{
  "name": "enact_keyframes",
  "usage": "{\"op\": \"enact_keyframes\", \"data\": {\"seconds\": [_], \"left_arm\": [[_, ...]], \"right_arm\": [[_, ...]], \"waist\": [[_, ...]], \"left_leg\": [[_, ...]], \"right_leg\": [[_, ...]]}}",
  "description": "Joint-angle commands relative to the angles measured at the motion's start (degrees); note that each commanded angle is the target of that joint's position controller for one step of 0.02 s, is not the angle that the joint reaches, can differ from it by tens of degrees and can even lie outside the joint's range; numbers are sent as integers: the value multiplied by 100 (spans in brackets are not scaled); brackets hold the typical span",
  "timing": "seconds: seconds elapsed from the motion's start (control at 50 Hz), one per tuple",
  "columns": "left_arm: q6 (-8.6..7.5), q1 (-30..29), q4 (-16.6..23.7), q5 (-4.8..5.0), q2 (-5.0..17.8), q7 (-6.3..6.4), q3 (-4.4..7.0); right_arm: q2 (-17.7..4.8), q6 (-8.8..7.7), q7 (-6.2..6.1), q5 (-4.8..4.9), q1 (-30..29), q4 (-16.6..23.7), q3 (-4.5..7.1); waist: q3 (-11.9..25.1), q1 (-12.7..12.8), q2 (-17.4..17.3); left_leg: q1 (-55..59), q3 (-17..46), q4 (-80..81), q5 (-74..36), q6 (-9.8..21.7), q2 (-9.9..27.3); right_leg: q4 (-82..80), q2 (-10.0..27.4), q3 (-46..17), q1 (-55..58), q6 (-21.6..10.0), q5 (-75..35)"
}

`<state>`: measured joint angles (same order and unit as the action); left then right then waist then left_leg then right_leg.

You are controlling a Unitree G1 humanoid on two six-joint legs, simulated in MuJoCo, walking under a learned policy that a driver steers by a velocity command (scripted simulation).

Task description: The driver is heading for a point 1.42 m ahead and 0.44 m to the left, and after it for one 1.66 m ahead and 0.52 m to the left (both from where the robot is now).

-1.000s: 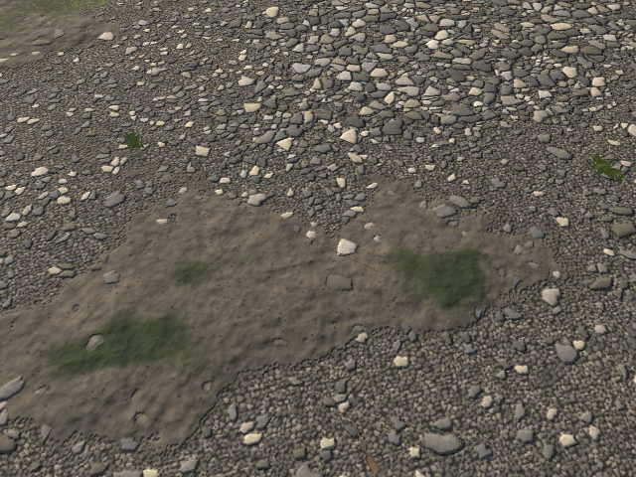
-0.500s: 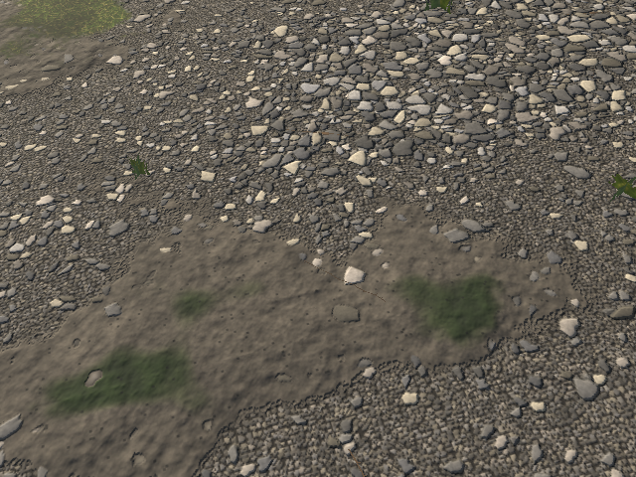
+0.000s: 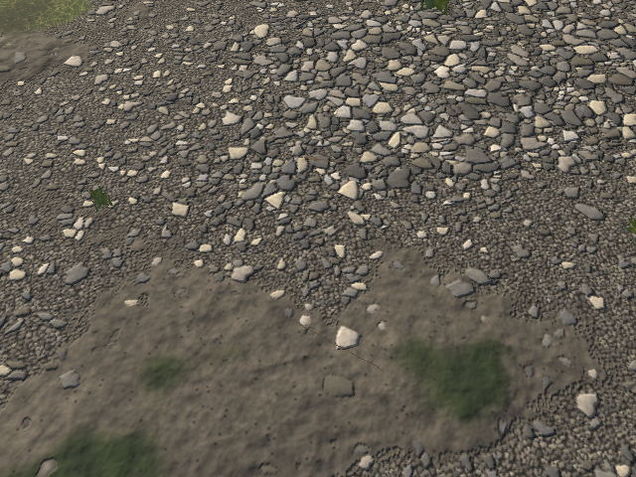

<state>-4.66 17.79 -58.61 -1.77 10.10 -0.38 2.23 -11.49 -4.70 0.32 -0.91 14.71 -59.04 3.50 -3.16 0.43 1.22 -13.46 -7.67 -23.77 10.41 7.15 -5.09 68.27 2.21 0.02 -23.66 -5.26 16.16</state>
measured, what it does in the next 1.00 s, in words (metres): walks ahead, turning left: right foot, then left foot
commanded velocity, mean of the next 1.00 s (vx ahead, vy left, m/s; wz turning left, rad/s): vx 0.50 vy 0.00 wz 0.26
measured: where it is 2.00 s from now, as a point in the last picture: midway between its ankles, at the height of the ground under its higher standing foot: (230, 267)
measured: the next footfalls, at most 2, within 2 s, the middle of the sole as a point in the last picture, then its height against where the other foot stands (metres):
right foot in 0.38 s outside the picture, level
left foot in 0.94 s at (288, 400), level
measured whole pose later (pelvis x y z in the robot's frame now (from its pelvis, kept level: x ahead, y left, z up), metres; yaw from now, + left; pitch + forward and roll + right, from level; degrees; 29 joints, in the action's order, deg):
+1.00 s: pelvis +0.56 +0.03 -0.02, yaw +20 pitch +0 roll +0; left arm -4.2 20.9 -56.2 -0.8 11.2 0.6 3.1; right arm -12.5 -1.7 1.4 -1.8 6.6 -49.6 4.3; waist -4.1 0.3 0.5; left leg -23.0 -7.3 -34.8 13.1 10.1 -5.5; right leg 66.7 3.5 7.6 -11.8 -0.8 24.2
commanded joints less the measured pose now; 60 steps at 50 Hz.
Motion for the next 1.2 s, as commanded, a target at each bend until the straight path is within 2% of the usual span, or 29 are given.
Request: {"op": "enact_keyframes", "data": {"seconds": [0.02, 0.06, 0.14, 0.26, 0.32, 0.36, 0.38, 0.4, 0.42, 0.44, 0.46, 0.48, 0.5, 0.52, 0.56, 0.62, 0.72, 0.8, 0.86, 0.9, 0.92, 0.94, 0.96, 0.98, 1.02, 1.06, 1.08, 1.14, 1.2], "left_arm": [[137, 608, 93, -59, 106, -67, 56], [198, 45, 304, -63, 189, -100, 73], [203, -1113, 707, 12, 220, -143, 50], [148, -2098, 1039, 73, 204, -143, -11], [79, -1877, 1051, 65, 338, -95, 46], [5, -712, 692, 49, 555, -6, 174], [-58, 262, 416, -40, 760, 52, 273], [-83, 1122, 319, -207, 1350, 117, 424], [6, 980, 330, -85, 1447, 33, 480], [47, 325, 440, 47, 1106, -10, 399], [6, -188, 520, 74, 734, -30, 291], [-44, -397, 503, 46, 488, -28, 222], [-94, -330, 407, 55, 322, 15, 166], [-130, -245, 337, 65, 257, 55, 140], [-224, 23, 253, 95, 376, 84, 155], [-267, 274, 218, 87, 516, 98, 175], [-268, 619, 160, 85, 522, 143, 126], [-209, 1025, 29, 75, 697, 228, 150], [-126, 937, 39, 46, 890, 300, 199], [-29, 787, 126, 19, 1065, 300, 261], [13, 698, 200, 41, 1123, 256, 282], [13, 620, 394, 69, 1000, 210, 254], [-29, 667, 860, 153, 498, 74, 191], [-117, -89, 1048, 99, 897, 34, 229], [-224, -199, 1082, 163, 815, 28, 200], [-12, -19, 1043, -52, 718, 39, 187], [98, 7, 1063, -103, 689, 17, 187], [259, -407, 1280, -111, 655, -42, 170], [297, -1191, 1588, -82, 731, -60, 162]], "right_arm": [[-247, -183, -44, 15, 564, 4, -31], [-383, -191, -47, 18, 796, -34, -28], [-346, -175, -41, 32, 1246, -80, -92], [-403, -171, -118, -12, 1856, -260, -125], [-519, -160, -168, -60, 1689, -269, -99], [-610, -132, -174, -60, 1563, -267, -74], [-581, -125, -155, -1, 1434, -205, -92], [-175, -131, -99, 160, 1576, 33, -196], [-128, -90, -94, 283, 2096, -32, -140], [-529, -32, -125, 130, 1574, 20, -30], [-414, -42, -95, 81, 1117, 154, -35], [-255, -17, -77, 59, 980, 166, -36], [-204, 58, -43, -41, 938, 190, -12], [-83, 145, 3, -90, 1067, 162, -15], [-16, 260, 63, -102, 955, 263, 11], [-42, 350, 124, -84, 326, 535, 27], [-3, 321, 213, -45, -803, 975, -47], [-43, 305, 251, -81, -1421, 1267, -82], [-217, 313, 228, -104, -1108, 1247, 0], [-429, 299, 189, -120, -274, 1024, 116], [-600, 252, 151, -160, 421, 811, 214], [-1103, 229, 82, -227, 1022, 705, 386], [-1619, 291, 69, -130, 708, 864, 503], [-1542, 373, 39, -41, 777, 886, 473], [-994, 328, -13, 8, 224, 867, 322], [-770, 198, -58, 75, -19, 916, 228], [-770, 127, -57, 104, 41, 910, 210], [-1016, 37, -41, 119, 413, 858, 248], [-1046, 66, -28, 108, 861, 845, 245]], "waist": [[-76, 213, -269], [-216, 149, -332], [-370, -119, -372], [-358, -410, -522], [-207, -159, -594], [383, 330, -591], [870, 763, -481], [1708, 872, 316], [2249, 561, 1004], [1403, 357, 103], [649, 242, -44], [196, 72, -141], [31, -54, -12], [2, -166, 96], [7, -246, 113], [-121, -215, 189], [-314, -12, 253], [-353, 152, 258], [-54, -102, 468], [431, -466, 552], [799, -800, 363], [1271, -1078, -209], [1640, -561, -1594], [1383, -757, -442], [315, -247, 215], [234, 82, 143], [268, 133, 62], [206, 71, -138], [91, -215, -338]], "left_leg": [[188, 1696, 1598, -804, 581, 1660], [298, 1468, 1726, -950, 542, 1584], [652, 1104, 1731, -1842, 348, 1394], [1686, 931, 1409, -2973, 290, 1544], [2100, 831, 792, -4427, 288, 1705], [2037, 788, -557, -5322, 183, 1623], [1223, 714, -1724, -4365, 110, 1444], [-362, 450, -3663, -1808, -49, 926], [-1692, 662, -5297, 1891, -130, 72], [-2075, 1090, -5422, 1382, -64, 538], [-2088, 1102, -5143, 931, -78, 733], [-1914, 1089, -4800, 690, -82, 919], [-1720, 1095, -4565, 579, -115, 1024], [-1544, 1059, -4472, 500, -160, 1048], [-1676, 976, -4391, 319, -206, 1051], [-2308, 843, -4079, -266, -269, 1132], [-2380, 398, -2405, -1150, -314, 994], [-2237, -42, -1480, -946, -116, 797], [-1637, -282, -1306, -187, 221, 392], [-746, -316, -1111, 360, 498, 45], [252, -160, -592, 239, 661, -68], [1509, 1194, -249, 753, 990, 895], [3098, 4532, 440, 568, 1958, 2419], [2845, 4530, 883, 529, 1861, 2405], [1439, 3269, 1077, -555, 1348, 2084], [694, 2485, 1124, -1515, 1060, 1553], [589, 2338, 1130, -1823, 1029, 1419], [499, 2114, 1171, -2290, 907, 1173], [778, 2225, 1187, -2342, 666, 1100]], "right_leg": [[-281, 335, -99, -577, 109, -231], [-679, 411, 43, -1037, 197, -611], [-1952, 354, 313, -1415, 334, -1407], [-3297, 8, 604, -1262, 179, -1620], [-3643, -236, 660, -707, -92, -993], [-4011, -545, 694, 672, -317, -779], [-4258, -197, 348, 2089, -480, -1025], [-4364, 1422, -1543, 3772, -874, -463], [-5079, 2437, -3762, 4373, -1474, -308], [-5288, 2130, -3063, 3529, -1217, 219], [-5588, 1911, -2296, 2615, -1010, 168], [-5816, 1647, -1671, 1963, -732, -212], [-5904, 1427, -1175, 1584, -540, -590], [-5958, 1293, -806, 1389, -416, -837], [-5993, 1226, -376, 1394, -354, -1459], [-6052, 1130, 205, 1558, -240, -1986], [-5976, 942, 945, 1817, -77, -2857], [-5739, 1189, 1232, 2591, -88, -3681], [-4852, 1317, 1494, 3082, -58, -5800], [-3432, 1369, 1543, 3094, -111, -6339], [-2207, 1305, 1597, 2632, -25, -5583], [-429, 1064, 1605, 1387, 138, -3432], [1727, -373, 1012, -1244, 505, 1454], [1782, -149, -55, -1986, 433, 1044], [751, 338, -129, -1749, 400, 200], [104, 503, -172, -1029, 545, 117], [-73, 500, -145, -907, 617, 129], [-661, 472, 21, -1161, 796, -276], [-1344, 418, 69, -1665, 865, -887]]}}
